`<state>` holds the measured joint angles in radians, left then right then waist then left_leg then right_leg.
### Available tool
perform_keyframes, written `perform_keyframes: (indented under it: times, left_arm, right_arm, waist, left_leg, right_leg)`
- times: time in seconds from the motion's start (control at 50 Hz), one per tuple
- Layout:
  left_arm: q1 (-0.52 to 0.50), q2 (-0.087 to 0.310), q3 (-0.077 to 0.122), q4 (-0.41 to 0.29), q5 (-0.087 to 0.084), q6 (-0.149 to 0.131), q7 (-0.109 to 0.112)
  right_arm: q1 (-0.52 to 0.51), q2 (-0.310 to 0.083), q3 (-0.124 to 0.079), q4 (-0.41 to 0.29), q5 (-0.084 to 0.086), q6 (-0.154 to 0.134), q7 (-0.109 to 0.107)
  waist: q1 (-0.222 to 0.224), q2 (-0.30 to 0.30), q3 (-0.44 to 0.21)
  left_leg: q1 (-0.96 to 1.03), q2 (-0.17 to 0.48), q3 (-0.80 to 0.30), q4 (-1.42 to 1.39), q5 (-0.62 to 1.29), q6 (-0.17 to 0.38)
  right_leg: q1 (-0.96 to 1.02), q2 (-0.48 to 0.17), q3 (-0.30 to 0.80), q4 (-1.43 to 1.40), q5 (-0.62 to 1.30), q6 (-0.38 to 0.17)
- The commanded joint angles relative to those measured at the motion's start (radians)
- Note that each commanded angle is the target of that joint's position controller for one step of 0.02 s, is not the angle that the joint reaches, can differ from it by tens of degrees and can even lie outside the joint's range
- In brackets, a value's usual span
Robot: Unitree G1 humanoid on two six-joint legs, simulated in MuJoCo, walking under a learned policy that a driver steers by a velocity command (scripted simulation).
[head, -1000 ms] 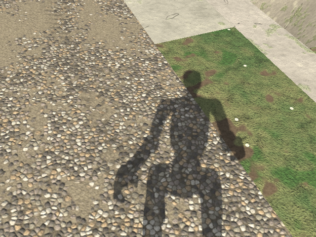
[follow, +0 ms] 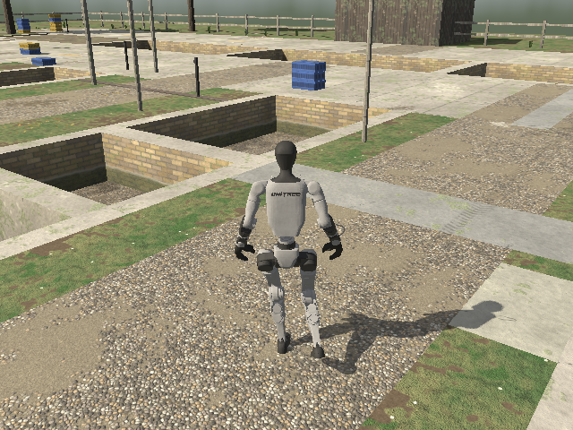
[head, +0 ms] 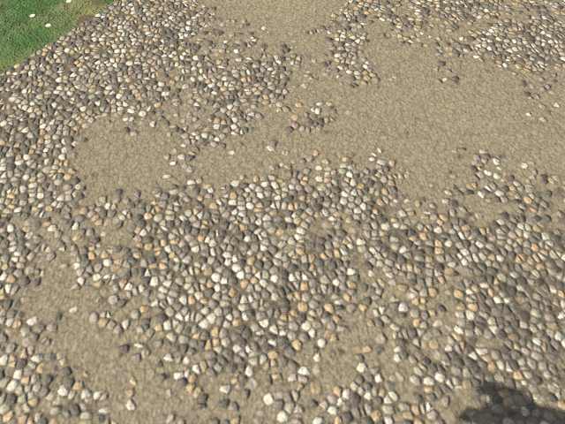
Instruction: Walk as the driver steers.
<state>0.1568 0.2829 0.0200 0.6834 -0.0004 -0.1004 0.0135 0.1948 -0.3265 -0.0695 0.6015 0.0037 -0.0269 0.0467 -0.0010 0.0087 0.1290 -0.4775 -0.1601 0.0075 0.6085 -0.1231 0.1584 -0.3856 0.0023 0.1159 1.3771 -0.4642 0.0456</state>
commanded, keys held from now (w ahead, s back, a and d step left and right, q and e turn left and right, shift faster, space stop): q+shift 0.18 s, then shift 0.76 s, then w+shift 0.06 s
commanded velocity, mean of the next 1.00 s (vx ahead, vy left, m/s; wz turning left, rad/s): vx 0.09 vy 0.00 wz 0.41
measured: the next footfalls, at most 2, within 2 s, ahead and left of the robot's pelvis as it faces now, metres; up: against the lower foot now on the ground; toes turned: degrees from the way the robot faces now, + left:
right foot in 0.32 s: +0.32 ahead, -0.15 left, +0.00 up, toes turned +25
left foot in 0.64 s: +0.16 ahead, +0.05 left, +0.00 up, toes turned +17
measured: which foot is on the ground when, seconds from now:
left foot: down 0.00-0.32, up 0.34-0.62, down 0.64-1.00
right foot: up 0.00-0.30, down 0.32-0.98, up 1.00-1.00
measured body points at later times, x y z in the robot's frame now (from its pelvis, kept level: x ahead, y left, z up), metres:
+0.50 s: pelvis +0.17 -0.08 +0.02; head +0.21 -0.07 +0.47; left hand +0.22 +0.22 -0.08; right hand +0.43 -0.28 -0.07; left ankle +0.09 +0.03 -0.64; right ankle +0.28 -0.17 -0.71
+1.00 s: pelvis +0.20 -0.04 +0.02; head +0.20 -0.03 +0.47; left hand +0.21 +0.25 -0.10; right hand +0.40 -0.23 -0.09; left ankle +0.12 +0.04 -0.71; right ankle +0.28 -0.17 -0.71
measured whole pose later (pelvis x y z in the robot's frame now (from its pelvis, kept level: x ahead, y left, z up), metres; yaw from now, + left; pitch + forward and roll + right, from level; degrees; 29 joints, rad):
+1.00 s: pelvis +0.20 -0.04 +0.02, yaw +22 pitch -1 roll -1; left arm 0.20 0.26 0.03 0.81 0.00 0.00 0.02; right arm 0.23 -0.21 -0.01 0.79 0.00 0.00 -0.01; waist 0.01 -0.01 0.00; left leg -0.17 -0.04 -0.07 0.54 -0.36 0.04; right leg -0.28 -0.01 0.05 0.55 -0.29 0.04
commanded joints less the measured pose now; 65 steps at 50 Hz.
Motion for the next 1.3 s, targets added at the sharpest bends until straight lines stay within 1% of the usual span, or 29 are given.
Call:
perform_keyframes:
  times: [0.02,0.12,0.18,0.28,0.3,0.32,0.34,0.36,0.38,0.42,0.5,0.56,0.62,0.64,0.66,0.68,0.7,0.72,0.78,0.94,0.96,1.0,1.04,1.1,1.18,1.24,1.26,1.28,1.3]
  left_arm:
    - [0.089,0.183,0.054,-0.066,0.011,0.024,0.014]
    - [-0.016,0.096,0.032,-0.093,0.025,0.05,0.016]
    - [-0.099,0.098,0.033,-0.11,0.01,0.058,0.01]
    - [-0.088,0.129,0.052,-0.096,0.009,0.037,-0.004]
    - [-0.069,0.128,0.056,-0.089,0.014,0.03,-0.005]
    - [-0.081,0.163,0.058,-0.104,0.031,0.029,-0.002]
    - [-0.053,0.197,0.062,-0.106,0.068,0.041,0.002]
    - [-0.033,0.205,0.075,-0.096,0.046,0.047,0.001]
    - [-0.039,0.147,0.061,-0.108,0.029,0.053,0.002]
    - [-0.05,0.113,0.044,-0.106,0.011,0.072,0.005]
    - [-0.062,0.103,0.041,-0.078,0.016,0.099,0.005]
    - [-0.006,0.128,0.051,-0.051,0.006,0.109,0.005]
    - [0.017,0.121,0.045,-0.031,-0.009,0.112,0.005]
    - [0.057,0.113,0.042,-0.015,-0.009,0.104,0.003]
    - [0.065,0.083,0.031,-0.025,0.011,0.09,-0.005]
    - [0.034,0.035,0.02,-0.043,0.02,0.08,-0.009]
    - [-0.006,0.062,0.024,-0.034,0.032,0.077,-0.007]
    - [-0.022,0.058,0.026,-0.027,0.034,0.077,-0.008]
    - [0.004,0.067,0.03,-0.003,0.027,0.087,0.0]
    - [0.017,0.065,0.032,0.058,0.015,0.086,0.011]
    - [0.035,0.055,0.03,0.074,0.013,0.088,0.012]
    - [-0.042,0.079,0.041,0.049,-0.015,0.078,0.008]
    - [-0.147,0.09,0.043,-0.007,-0.05,0.039,-0.002]
    - [-0.131,0.081,0.038,-0.002,-0.039,-0.014,-0.031]
    - [-0.082,0.062,0.025,0.025,-0.03,-0.018,-0.056]
    - [0.216,0.134,0.062,0.109,-0.045,0.002,-0.033]
    - [0.424,0.204,0.086,0.152,-0.038,0.003,-0.021]
    - [0.495,0.303,0.095,0.149,-0.004,-0.005,-0.027]
    - [0.381,0.209,0.068,0.117,-0.001,-0.015,-0.038]
  right_arm:
    - [-0.052,-0.15,-0.054,-0.105,-0.004,-0.023,-0.019]
    - [-0.034,-0.163,-0.061,-0.067,0.014,0.033,-0.076]
    - [-0.039,-0.153,-0.058,-0.071,0.023,0.066,-0.093]
    - [-0.031,-0.08,-0.03,-0.066,0.008,0.065,-0.092]
    - [-0.028,-0.057,-0.021,-0.063,0.008,0.063,-0.089]
    - [0.061,0.008,-0.001,-0.051,-0.006,0.061,-0.083]
    - [0.136,-0.037,-0.008,-0.058,0.004,0.06,-0.082]
    - [0.164,-0.125,-0.029,-0.043,0.003,0.054,-0.08]
    - [0.092,-0.178,-0.043,-0.018,0.008,0.063,-0.083]
    - [0.017,-0.141,-0.036,-0.012,0.004,0.091,-0.093]
    - [-0.001,-0.028,0.005,-0.01,0.006,0.081,-0.079]
    - [-0.026,-0.028,0.012,0.002,0.006,0.07,-0.067]
    - [0.028,-0.03,0.007,0.046,0.002,0.065,-0.056]
    - [0.017,-0.055,0.005,0.04,-0.011,0.064,-0.056]
    - [0.016,-0.116,-0.005,0.029,-0.03,0.063,-0.062]
    - [-0.012,-0.096,0.0,0.054,-0.04,0.06,-0.056]
    - [-0.066,-0.023,0.021,0.034,-0.042,0.05,-0.051]
    - [-0.062,0.001,0.028,0.047,-0.045,0.042,-0.05]
    - [-0.019,-0.028,0.026,0.077,-0.03,0.02,-0.052]
    - [0.024,-0.012,0.029,0.131,-0.016,0.013,-0.062]
    - [0.063,-0.018,0.025,0.15,-0.013,0.016,-0.065]
    - [0.13,-0.119,-0.009,0.159,0.005,0.022,-0.064]
    - [0.159,-0.137,-0.017,0.168,0.009,-0.011,-0.067]
    - [0.152,-0.081,-0.009,0.169,0.017,-0.047,-0.062]
    - [0.108,-0.121,-0.02,0.151,0.027,-0.043,-0.046]
    - [0.092,-0.083,-0.003,0.146,0.01,-0.052,-0.037]
    - [0.049,-0.027,0.016,0.12,-0.007,-0.062,-0.034]
    - [0.106,0.08,0.043,0.06,0.018,-0.088,-0.041]
    - [0.083,-0.015,0.025,0.059,0.06,-0.101,-0.043]
  waist:
    - [0.063,-0.074,-0.206]
    - [0.043,-0.014,-0.275]
    - [0.011,0.063,-0.287]
    - [0.001,0.156,-0.26]
    - [0.013,0.139,-0.247]
    - [-0.035,-0.034,-0.281]
    - [-0.073,-0.244,-0.264]
    - [-0.069,-0.281,-0.299]
    - [-0.023,-0.161,-0.273]
    - [-0.004,-0.073,-0.223]
    - [-0.009,-0.165,-0.217]
    - [0.029,-0.227,-0.236]
    - [-0.003,-0.205,-0.226]
    - [0.006,-0.169,-0.225]
    - [0.028,-0.022,-0.244]
    - [0.049,0.163,-0.229]
    - [0.034,0.124,-0.184]
    - [0.029,0.108,-0.172]
    - [0.027,0.081,-0.12]
    - [0.016,0.011,-0.132]
    - [0.005,0.029,-0.175]
    - [-0.061,0.134,-0.063]
    - [-0.094,0.174,0.071]
    - [-0.079,0.103,-0.002]
    - [-0.036,0.126,-0.071]
    - [0.132,0.074,-0.148]
    - [0.239,-0.075,-0.233]
    - [0.185,-0.393,-0.332]
    - [0.15,-0.241,-0.24]
  left_leg:
    - [0.24,0.296,-0.493,-0.302,0.389,0.192]
    - [0.118,0.162,-0.363,-0.205,0.532,0.105]
    - [0.128,0.129,-0.403,-0.177,0.306,0.038]
    - [0.219,0.165,-0.494,-0.049,0.143,-0.001]
    - [0.2,0.137,-0.473,0.015,0.063,-0.031]
    - [0.117,0.052,-0.374,0.219,-0.304,-0.082]
    - [-0.045,-0.06,-0.259,0.405,-0.618,-0.155]
    - [-0.111,0.012,-0.232,0.576,-0.573,-0.204]
    - [-0.116,0.043,-0.23,0.656,-0.494,-0.223]
    - [-0.107,0.057,-0.207,0.69,-0.4,-0.241]
    - [0.047,0.095,-0.078,0.362,-0.352,-0.248]
    - [0.141,0.129,-0.056,0.119,-0.31,-0.231]
    - [0.302,0.118,-0.03,-0.19,-0.099,-0.174]
    - [0.38,0.155,-0.075,-0.211,-0.038,-0.14]
    - [0.437,0.28,-0.205,-0.202,0.065,-0.083]
    - [0.281,0.333,-0.267,-0.234,-0.049,-0.014]
    - [0.212,0.311,-0.258,-0.261,-0.154,-0.02]
    - [0.195,0.277,-0.232,-0.258,-0.213,-0.053]
    - [0.161,0.237,-0.199,-0.247,-0.179,-0.095]
    - [0.215,0.209,-0.169,-0.206,-0.007,-0.1]
    - [0.245,0.201,-0.171,-0.237,-0.187,-0.087]
    - [0.279,0.333,-0.394,-0.389,-0.708,0.023]
    - [0.331,0.491,-0.631,-0.508,-0.745,0.129]
    - [0.549,0.475,-0.51,-0.464,-0.47,0.1]
    - [0.306,0.361,-0.268,-0.453,-0.303,0.051]
    - [0.078,0.305,-0.166,-0.201,-0.078,0.002]
    - [-0.078,0.228,-0.078,0.184,-0.011,-0.054]
    - [-0.325,0.094,-0.087,0.578,-0.403,-0.101]
    - [-0.464,0.142,-0.164,0.727,-0.346,-0.081]
  right_leg:
    - [-0.179,-0.047,0.04,-0.112,0.021,0.026]
    - [-0.09,0.029,-0.008,-0.436,0.227,0.08]
    - [-0.051,0.07,0.011,-0.601,0.343,0.078]
    - [0.049,0.032,0.034,-0.857,0.409,0.033]
    - [0.13,0.0,0.025,-0.962,0.523,-0.001]
    - [0.268,-0.187,0.19,-0.972,0.766,-0.084]
    - [0.345,-0.379,0.452,-0.999,1.011,-0.283]
    - [0.334,-0.448,0.628,-1.024,0.837,-0.371]
    - [0.31,-0.372,0.506,-1.004,0.699,-0.336]
    - [0.227,-0.264,0.331,-1.007,0.526,-0.254]
    - [0.168,-0.143,0.138,-1.048,0.469,-0.21]
    - [0.217,-0.177,0.163,-1.043,0.436,-0.244]
    - [0.156,-0.169,0.151,-1.012,0.366,-0.209]
    - [0.088,-0.156,0.13,-0.998,0.324,-0.159]
    - [0.015,-0.1,0.051,-0.905,0.258,-0.098]
    - [0.065,-0.013,-0.068,-0.895,0.163,-0.039]
    - [0.126,-0.024,-0.061,-0.898,0.211,-0.009]
    - [0.154,-0.024,-0.058,-0.91,0.267,-0.003]
    - [0.182,-0.031,-0.045,-0.914,0.329,-0.01]
    - [0.206,-0.039,-0.043,-0.913,0.415,-0.009]
    - [0.207,-0.003,-0.087,-0.879,0.276,-0.008]
    - [-0.057,0.054,-0.173,-0.698,0.013,-0.019]
    - [-0.318,-0.044,-0.073,-0.522,-0.014,-0.073]
    - [-0.439,-0.114,-0.05,-0.579,0.075,-0.106]
    - [-0.002,-0.033,-0.179,-0.786,0.257,-0.061]
    - [0.417,0.017,-0.217,-0.786,0.232,-0.086]
    - [0.633,-0.105,-0.045,-0.843,0.098,-0.133]
    - [0.761,-0.366,0.586,-1.1,-0.373,-0.284]
    - [0.678,-0.409,0.756,-1.207,-0.525,-0.303]
Velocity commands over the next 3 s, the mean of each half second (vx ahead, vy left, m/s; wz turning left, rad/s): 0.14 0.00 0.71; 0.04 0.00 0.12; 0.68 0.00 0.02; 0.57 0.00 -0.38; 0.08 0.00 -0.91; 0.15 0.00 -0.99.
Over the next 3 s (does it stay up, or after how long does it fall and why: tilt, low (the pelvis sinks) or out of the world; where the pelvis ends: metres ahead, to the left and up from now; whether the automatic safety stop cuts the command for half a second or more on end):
stays up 0.97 0.13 0.04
